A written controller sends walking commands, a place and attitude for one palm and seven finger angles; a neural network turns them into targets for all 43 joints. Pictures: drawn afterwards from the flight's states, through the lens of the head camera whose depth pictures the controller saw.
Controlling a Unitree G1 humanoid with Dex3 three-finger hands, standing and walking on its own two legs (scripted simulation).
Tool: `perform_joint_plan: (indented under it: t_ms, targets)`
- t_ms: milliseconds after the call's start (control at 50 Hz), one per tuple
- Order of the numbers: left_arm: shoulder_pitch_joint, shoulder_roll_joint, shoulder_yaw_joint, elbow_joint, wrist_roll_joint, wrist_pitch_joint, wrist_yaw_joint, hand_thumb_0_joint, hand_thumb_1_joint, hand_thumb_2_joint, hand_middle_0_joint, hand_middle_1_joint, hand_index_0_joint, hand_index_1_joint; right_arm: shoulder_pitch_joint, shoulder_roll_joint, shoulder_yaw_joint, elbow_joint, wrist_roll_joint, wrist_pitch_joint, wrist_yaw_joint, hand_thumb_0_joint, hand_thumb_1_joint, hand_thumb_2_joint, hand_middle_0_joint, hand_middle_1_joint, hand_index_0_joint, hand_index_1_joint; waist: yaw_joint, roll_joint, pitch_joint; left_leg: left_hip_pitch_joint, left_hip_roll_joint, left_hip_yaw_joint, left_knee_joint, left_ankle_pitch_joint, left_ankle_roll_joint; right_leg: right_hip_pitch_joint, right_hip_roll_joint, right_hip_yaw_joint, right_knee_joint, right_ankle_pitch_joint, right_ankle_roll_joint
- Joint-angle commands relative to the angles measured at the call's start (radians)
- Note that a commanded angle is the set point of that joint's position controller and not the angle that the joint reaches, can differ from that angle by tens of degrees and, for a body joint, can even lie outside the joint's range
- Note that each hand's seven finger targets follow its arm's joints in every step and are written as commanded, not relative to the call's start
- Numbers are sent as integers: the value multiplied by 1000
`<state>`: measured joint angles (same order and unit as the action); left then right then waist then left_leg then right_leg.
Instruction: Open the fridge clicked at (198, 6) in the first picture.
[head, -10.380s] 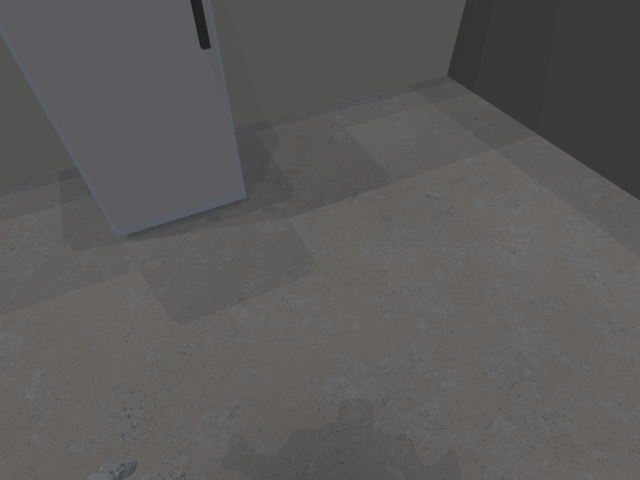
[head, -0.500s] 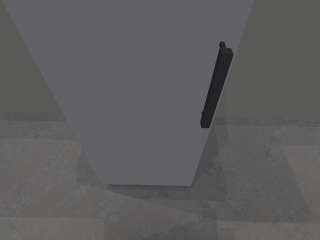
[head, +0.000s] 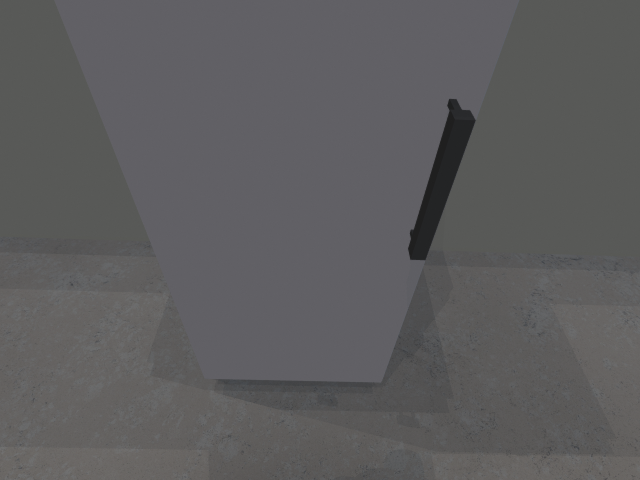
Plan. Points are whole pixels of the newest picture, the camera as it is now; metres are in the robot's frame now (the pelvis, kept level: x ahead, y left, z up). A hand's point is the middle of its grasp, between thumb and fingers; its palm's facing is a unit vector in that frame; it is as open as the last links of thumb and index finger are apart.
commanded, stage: come to a stop and stand still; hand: right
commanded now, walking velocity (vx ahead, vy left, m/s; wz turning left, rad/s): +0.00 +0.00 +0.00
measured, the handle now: (433, 187) +0.53 -0.14 +0.10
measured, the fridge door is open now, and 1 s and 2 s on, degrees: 0 0 0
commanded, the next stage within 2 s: look again from close up in 0.28 s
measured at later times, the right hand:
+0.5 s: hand out of the picture -0.02 -0.16 -0.18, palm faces +0.05 +0.98 -0.17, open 7.4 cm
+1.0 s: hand out of the picture -0.02 -0.17 -0.18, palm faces +0.05 +0.98 -0.17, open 7.4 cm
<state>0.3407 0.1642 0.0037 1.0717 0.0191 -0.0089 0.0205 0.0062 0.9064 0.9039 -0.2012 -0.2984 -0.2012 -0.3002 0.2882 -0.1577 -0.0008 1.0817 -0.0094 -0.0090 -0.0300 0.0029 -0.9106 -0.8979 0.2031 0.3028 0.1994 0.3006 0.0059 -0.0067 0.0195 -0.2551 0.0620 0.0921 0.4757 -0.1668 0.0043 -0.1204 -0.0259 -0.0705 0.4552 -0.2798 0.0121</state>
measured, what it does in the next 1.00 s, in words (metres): stands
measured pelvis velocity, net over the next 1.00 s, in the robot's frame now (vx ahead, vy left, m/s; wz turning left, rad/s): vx -0.01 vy -0.01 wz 0.01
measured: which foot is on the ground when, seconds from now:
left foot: down 0.00-1.00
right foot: down 0.00-1.00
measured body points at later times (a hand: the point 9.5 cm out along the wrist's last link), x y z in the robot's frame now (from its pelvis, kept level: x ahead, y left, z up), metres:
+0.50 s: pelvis -0.01 +0.00 +0.00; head -0.02 +0.00 +0.45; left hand -0.05 +0.20 -0.16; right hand -0.02 -0.21 -0.16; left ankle +0.06 +0.12 -0.74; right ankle -0.02 -0.13 -0.74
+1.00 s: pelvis -0.01 -0.01 +0.00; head -0.01 +0.00 +0.45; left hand -0.03 +0.20 -0.16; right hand -0.02 -0.22 -0.16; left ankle +0.06 +0.12 -0.74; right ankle -0.02 -0.13 -0.74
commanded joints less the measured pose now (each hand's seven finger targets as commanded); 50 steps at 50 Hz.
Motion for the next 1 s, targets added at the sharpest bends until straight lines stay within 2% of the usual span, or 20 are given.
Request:
perform_joint_plan:
  t_ms: [0, 180, 200, 280, 420, 480, 500, 580, 740, 820, 980]
  targets:
    - [73, 68, 13, -16, -4, -13, 1, 0, 900, 900, -200, -300, -200, -300, 36, -114, -22, -38, -4, -19, -5, 0, -900, -900, 200, 300, 200, 300, 0, 37, 71, 39, 77, -124, -148, -144, 35, -137, -54, 59, -110, -7, -25]
    - [103, 52, 10, 13, -5, -12, 3, 0, 900, 900, -200, -300, -200, -300, 57, -97, -23, -18, -3, -15, -6, 0, -900, -900, 200, 300, 200, 300, -3, 16, 91, 31, 75, -124, -157, -180, 31, -169, -53, 59, -120, -38, -22]
    - [108, 47, 10, 14, -6, -11, 3, 0, 900, 900, -200, -300, -200, -300, 62, -94, -24, -18, -5, -16, -7, 0, -900, -900, 200, 300, 200, 300, -5, 32, 88, 40, 74, -122, -160, -175, 31, -170, -56, 60, -120, -37, -22]
    - [115, 40, 10, 17, -5, -10, 5, 0, 900, 900, -200, -300, -200, -300, 72, -81, -24, -13, -4, -13, -7, 0, -900, -900, 200, 300, 200, 300, -6, 11, 103, 23, 70, -123, -158, -194, 28, -186, -54, 63, -125, -62, -23]
    - [119, 33, 12, 18, -6, -17, 7, 0, 900, 900, -200, -300, -200, -300, 82, -62, -23, -13, -5, -14, -10, 0, -900, -900, 200, 300, 200, 300, -9, 5, 85, 54, 63, -105, -125, -113, 24, -195, -67, 76, -143, -44, -24]
    - [117, 28, 12, 16, -6, -13, 7, 0, 900, 900, -200, -300, -200, -300, 89, -59, -23, -11, -6, -11, -9, 0, -900, -900, 200, 300, 200, 300, -10, 5, 109, 36, 64, -113, -135, -145, 23, -207, -61, 72, -144, -74, -24]
    - [120, 26, 12, 15, -6, -12, 7, 0, 900, 900, -200, -300, -200, -300, 89, -59, -23, -13, -8, -12, -10, 0, -900, -900, 200, 300, 200, 300, -9, 26, 114, 35, 61, -111, -137, -142, 23, -206, -63, 73, -141, -68, -24]
    - [122, 24, 12, 14, -5, -10, 6, 0, 900, 900, -200, -300, -200, -300, 89, -57, -26, -17, -7, -10, -9, 0, -900, -900, 200, 300, 200, 300, -7, 22, 114, 18, 63, -115, -140, -172, 21, -206, -58, 69, -137, -79, -26]
    - [112, 25, 13, 11, -6, -16, 8, 0, 900, 900, -200, -300, -200, -300, 94, -49, -25, -20, -7, -14, -10, 0, -900, -900, 200, 300, 200, 300, -7, -3, 89, 41, 60, -109, -120, -95, 22, -188, -67, 78, -143, -39, -27]
    - [104, 25, 13, 10, -7, -18, 8, 0, 900, 900, -200, -300, -200, -300, 96, -48, -24, -19, -8, -13, -11, 0, -900, -900, 200, 300, 200, 300, -11, 8, 93, 58, 60, -100, -110, -60, 20, -196, -71, 82, -151, -30, -28]
    - [98, 24, 12, 13, -6, -17, 9, 0, 900, 900, -200, -300, -200, -300, 93, -45, -25, -17, -7, -13, -10, 0, -900, -900, 200, 300, 200, 300, -10, 4, 97, 51, 59, -103, -112, -61, 21, -182, -69, 77, -151, -22, -26]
